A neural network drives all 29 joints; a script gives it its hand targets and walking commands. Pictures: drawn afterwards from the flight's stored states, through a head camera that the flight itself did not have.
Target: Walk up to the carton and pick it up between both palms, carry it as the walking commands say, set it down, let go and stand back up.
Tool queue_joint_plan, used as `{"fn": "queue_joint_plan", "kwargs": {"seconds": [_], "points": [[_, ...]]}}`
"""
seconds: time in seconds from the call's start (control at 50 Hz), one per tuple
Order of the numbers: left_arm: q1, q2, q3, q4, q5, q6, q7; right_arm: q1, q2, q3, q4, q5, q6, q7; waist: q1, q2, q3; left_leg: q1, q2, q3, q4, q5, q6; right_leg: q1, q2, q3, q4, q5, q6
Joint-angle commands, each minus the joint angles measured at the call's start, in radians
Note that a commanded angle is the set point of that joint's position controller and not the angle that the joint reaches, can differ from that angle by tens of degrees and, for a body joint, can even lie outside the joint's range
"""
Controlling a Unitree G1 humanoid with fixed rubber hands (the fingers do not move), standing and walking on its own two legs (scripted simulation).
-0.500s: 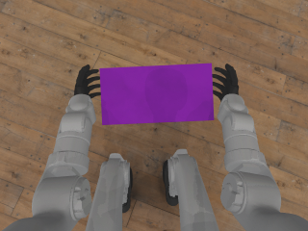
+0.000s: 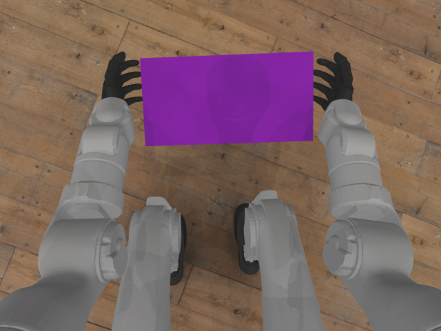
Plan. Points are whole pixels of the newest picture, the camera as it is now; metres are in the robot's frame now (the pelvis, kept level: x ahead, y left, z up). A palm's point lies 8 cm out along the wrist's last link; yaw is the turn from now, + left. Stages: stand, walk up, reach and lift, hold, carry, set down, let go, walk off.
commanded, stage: set down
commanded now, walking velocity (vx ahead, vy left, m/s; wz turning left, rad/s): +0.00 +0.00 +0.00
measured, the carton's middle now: (227, 105) +0.49 -0.04 -0.20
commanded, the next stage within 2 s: none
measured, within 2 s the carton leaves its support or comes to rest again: rests again in 1.80 s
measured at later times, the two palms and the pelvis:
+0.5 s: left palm (129, 106) +0.49 +0.15 -0.21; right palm (314, 104) +0.48 -0.22 -0.19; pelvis -0.01 +0.00 -0.06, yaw +0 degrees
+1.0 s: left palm (140, 104) +0.51 +0.14 -0.28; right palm (303, 114) +0.48 -0.23 -0.28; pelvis -0.03 +0.00 -0.10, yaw +1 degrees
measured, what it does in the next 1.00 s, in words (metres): lowers itself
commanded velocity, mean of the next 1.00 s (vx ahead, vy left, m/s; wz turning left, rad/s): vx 0.00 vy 0.00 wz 0.00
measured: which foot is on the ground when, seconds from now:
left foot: down 0.00-1.00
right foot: down 0.00-1.00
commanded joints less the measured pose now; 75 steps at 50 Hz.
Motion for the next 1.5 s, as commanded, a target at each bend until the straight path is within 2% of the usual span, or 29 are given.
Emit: {"fn": "queue_joint_plan", "kwargs": {"seconds": [0.0,0.04,0.12,0.14,0.2,0.28,0.32,0.34,0.36,0.46,0.48,0.56,0.62,0.66,0.76,0.82,0.86,0.94,1.02,1.04,1.1,1.12,1.16,1.18,1.32,1.36,1.44,1.46,1.48], "points": [[-0.736,-0.877,-0.483,-0.274,-0.169,-0.094,-0.351,-0.703,0.881,0.578,-0.236,0.177,-0.046,0.386,0.002,-0.01,-1.306,0.545,-0.098,0.037,-0.106,0.29,0.006,0.722,0.096,-0.028,-0.069,0.339,0.02],[-0.764,-0.831,-0.473,-0.237,-0.15,-0.091,-0.342,-0.72,0.853,0.565,-0.181,0.168,-0.048,0.381,0.025,-0.005,-1.174,0.492,-0.097,0.037,-0.095,0.25,0.0,0.637,0.092,-0.025,-0.062,0.293,0.017],[-0.778,-0.839,-0.5,-0.241,-0.172,-0.101,-0.345,-0.604,0.862,0.505,-0.098,0.134,-0.045,0.369,-0.053,0.01,-1.2,0.472,-0.084,0.045,-0.074,0.23,-0.004,0.676,0.089,-0.031,-0.05,0.305,0.011],[-0.776,-0.809,-0.479,-0.263,-0.165,-0.104,-0.35,-0.66,0.876,0.533,-0.142,0.152,-0.047,0.361,-0.013,-0.004,-1.241,0.454,-0.086,0.059,-0.044,0.218,-0.001,0.712,0.08,-0.011,-0.038,0.289,0.015],[-0.808,-0.818,-0.488,-0.259,-0.191,-0.115,-0.35,-0.677,0.839,0.532,-0.148,0.148,-0.06,0.354,-0.043,-0.032,-1.204,0.405,-0.088,0.058,-0.021,0.251,-0.003,0.697,0.086,-0.024,-0.011,0.345,0.014],[-0.83,-0.801,-0.499,-0.234,-0.172,-0.119,-0.333,-0.77,0.795,0.532,-0.173,0.182,-0.078,0.35,0.007,0.077,-1.206,0.471,-0.085,0.062,-0.006,0.217,-0.005,0.623,0.08,-0.017,0.019,0.275,0.001],[-0.839,-0.815,-0.509,-0.225,-0.192,-0.12,-0.322,-0.782,0.752,0.554,-0.209,0.188,-0.091,0.344,-0.024,0.055,-1.259,0.508,-0.084,0.045,0.017,0.284,-0.009,0.631,0.075,-0.038,0.049,0.332,0.002],[-0.871,-0.748,-0.48,-0.303,-0.189,-0.134,-0.319,-0.816,0.777,0.568,-0.231,0.208,-0.089,0.34,0.012,0.03,-1.271,0.466,-0.08,0.064,0.045,0.291,-0.005,0.673,0.073,-0.01,0.053,0.354,0.006],[-0.886,-0.786,-0.505,-0.274,-0.204,-0.139,-0.313,-0.758,0.795,0.546,-0.172,0.191,-0.089,0.339,-0.033,0.033,-1.272,0.474,-0.082,0.055,0.044,0.285,-0.007,0.656,0.078,-0.028,0.064,0.354,0.004],[-0.961,-0.716,-0.511,-0.271,-0.223,-0.149,-0.297,-0.804,0.741,0.525,-0.131,0.176,-0.09,0.33,-0.056,-0.002,-1.266,0.497,-0.076,0.049,0.075,0.242,-0.005,0.665,0.06,-0.043,0.104,0.297,0.008],[-0.969,-0.744,-0.515,-0.249,-0.222,-0.146,-0.29,-0.805,0.739,0.522,-0.134,0.192,-0.095,0.329,-0.055,0.041,-1.256,0.523,-0.074,0.049,0.08,0.251,-0.006,0.633,0.063,-0.044,0.109,0.293,0.003],[-1.033,-0.695,-0.51,-0.225,-0.248,-0.148,-0.277,-0.92,0.669,0.536,-0.145,0.208,-0.107,0.326,-0.053,0.006,-1.285,0.573,-0.07,0.034,0.1,0.216,0.001,0.622,0.055,-0.056,0.136,0.231,0.003],[-1.02,-0.674,-0.519,-0.228,-0.247,-0.153,-0.26,-0.941,0.664,0.557,-0.147,0.235,-0.109,0.322,-0.013,0.011,-1.349,0.633,-0.065,0.048,0.131,0.247,-0.003,0.666,0.054,-0.052,0.162,0.253,0.001],[-1.107,-0.668,-0.547,-0.314,-0.308,-0.165,-0.246,-0.971,0.629,0.565,-0.176,0.258,-0.112,0.316,-0.048,0.035,-1.474,0.737,-0.062,0.04,0.152,0.303,-0.002,0.702,0.05,-0.063,0.19,0.287,-0.008],[-1.036,-0.727,-0.543,-0.202,-0.374,-0.168,-0.251,-1.052,0.594,0.591,-0.293,0.291,-0.159,0.266,-0.117,-0.017,-1.525,0.721,-0.081,0.029,0.222,0.394,0.01,0.876,0.061,-0.069,0.238,0.448,0.003],[-1.022,-0.652,-0.508,-0.062,-0.341,-0.173,-0.263,-1.058,0.571,0.574,-0.153,0.293,-0.164,0.278,-0.07,-0.028,-1.174,0.581,-0.068,0.03,0.208,0.273,0.009,0.707,0.053,-0.054,0.226,0.321,0.008],[-1.026,-0.668,-0.498,-0.025,-0.342,-0.179,-0.273,-1.098,0.564,0.568,-0.134,0.282,-0.169,0.281,-0.087,-0.045,-1.148,0.553,-0.067,0.018,0.222,0.244,0.015,0.702,0.041,-0.054,0.243,0.288,0.009],[-1.113,-0.597,-0.443,-0.042,-0.322,-0.221,-0.267,-1.15,0.601,0.57,-0.101,0.321,-0.187,0.285,-0.005,-0.064,-1.087,0.516,-0.064,0.032,0.251,0.26,0.025,0.687,0.048,-0.04,0.265,0.292,0.014],[-1.141,-0.523,-0.413,0.032,-0.322,-0.223,-0.286,-1.107,0.576,0.519,0.075,0.311,-0.18,0.286,-0.012,-0.045,-0.874,0.379,-0.044,0.049,0.258,0.133,0.028,0.652,0.038,-0.021,0.26,0.2,0.015],[-1.121,-0.577,-0.427,0.083,-0.316,-0.21,-0.296,-1.123,0.538,0.517,0.061,0.286,-0.182,0.286,-0.058,-0.037,-0.85,0.37,-0.042,0.04,0.266,0.128,0.028,0.616,0.034,-0.026,0.263,0.192,0.008],[-1.24,-0.553,-0.491,-0.036,-0.364,-0.227,-0.295,-1.152,0.539,0.507,0.01,0.33,-0.208,0.267,-0.084,0.008,-0.99,0.429,-0.034,0.043,0.282,0.168,0.021,0.676,0.036,-0.029,0.279,0.264,-0.005],[-1.23,-0.549,-0.488,-0.036,-0.353,-0.233,-0.291,-1.167,0.57,0.519,0.006,0.348,-0.209,0.271,-0.05,0.041,-0.996,0.441,-0.039,0.058,0.281,0.19,0.024,0.68,0.042,-0.026,0.276,0.273,0.002],[-1.289,-0.541,-0.524,-0.106,-0.367,-0.237,-0.274,-1.135,0.551,0.491,0.048,0.363,-0.214,0.262,-0.074,0.102,-1.038,0.5,-0.038,0.054,0.285,0.224,0.004,0.655,0.045,-0.027,0.287,0.309,-0.011],[-1.222,-0.548,-0.508,-0.066,-0.365,-0.233,-0.268,-1.168,0.529,0.512,0.036,0.382,-0.221,0.259,-0.039,0.111,-1.021,0.501,-0.036,0.058,0.288,0.236,0.006,0.67,0.044,-0.013,0.285,0.307,-0.014],[-1.157,-0.546,-0.506,0.022,-0.356,-0.231,-0.267,-1.132,0.512,0.503,0.1,0.37,-0.229,0.266,-0.06,0.025,-0.899,0.472,-0.037,0.02,0.284,0.224,0.009,0.577,0.035,-0.029,0.295,0.274,-0.006],[-1.153,-0.584,-0.51,0.042,-0.354,-0.231,-0.276,-1.149,0.482,0.488,0.073,0.343,-0.24,0.266,-0.106,0.032,-0.869,0.437,-0.044,0.017,0.28,0.219,0.006,0.556,0.034,-0.048,0.296,0.275,-0.012],[-1.123,-0.558,-0.485,0.094,-0.323,-0.227,-0.264,-1.145,0.496,0.497,0.139,0.374,-0.236,0.285,-0.037,0.061,-0.849,0.522,-0.032,0.005,0.277,0.259,0.003,0.507,0.026,-0.036,0.308,0.28,-0.007],[-1.139,-0.556,-0.471,0.082,-0.33,-0.231,-0.266,-1.14,0.476,0.488,0.132,0.359,-0.238,0.282,-0.058,0.028,-0.828,0.495,-0.035,0.006,0.283,0.237,0.005,0.493,0.031,-0.037,0.301,0.25,-0.01],[-1.098,-0.554,-0.466,0.103,-0.312,-0.232,-0.266,-1.163,0.508,0.495,0.108,0.38,-0.246,0.291,-0.013,0.041,-0.812,0.493,-0.035,0.003,0.279,0.257,0.013,0.476,0.034,-0.029,0.306,0.271,-0.006]]}}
